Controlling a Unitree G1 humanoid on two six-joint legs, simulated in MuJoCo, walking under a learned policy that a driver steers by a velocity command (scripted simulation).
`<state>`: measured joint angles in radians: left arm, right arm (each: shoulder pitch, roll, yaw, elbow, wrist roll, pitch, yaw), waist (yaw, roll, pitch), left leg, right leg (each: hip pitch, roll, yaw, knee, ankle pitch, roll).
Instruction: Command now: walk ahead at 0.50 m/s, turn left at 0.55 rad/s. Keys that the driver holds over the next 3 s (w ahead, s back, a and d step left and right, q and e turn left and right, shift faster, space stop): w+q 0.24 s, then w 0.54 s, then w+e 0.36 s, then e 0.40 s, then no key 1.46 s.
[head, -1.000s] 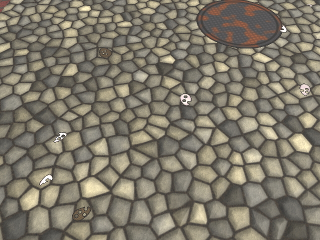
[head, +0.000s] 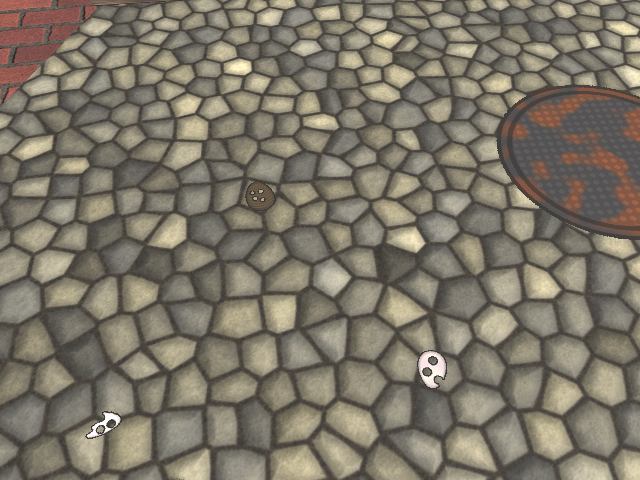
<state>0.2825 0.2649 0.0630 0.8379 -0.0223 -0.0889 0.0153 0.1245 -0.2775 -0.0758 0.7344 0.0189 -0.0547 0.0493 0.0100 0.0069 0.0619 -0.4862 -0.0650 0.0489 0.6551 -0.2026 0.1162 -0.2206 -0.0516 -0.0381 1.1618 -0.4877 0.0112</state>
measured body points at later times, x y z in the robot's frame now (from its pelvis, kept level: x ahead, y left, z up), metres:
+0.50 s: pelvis +0.29 -0.03 +0.01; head +0.31 -0.03 +0.46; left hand +0.42 +0.26 -0.07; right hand +0.41 -0.29 -0.11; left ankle +0.11 +0.06 -0.65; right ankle +0.39 -0.11 -0.72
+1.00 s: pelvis +0.54 +0.07 +0.01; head +0.57 +0.09 +0.46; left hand +0.47 +0.34 -0.12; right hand +0.81 -0.10 -0.05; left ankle +0.60 +0.20 -0.72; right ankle +0.41 -0.10 -0.66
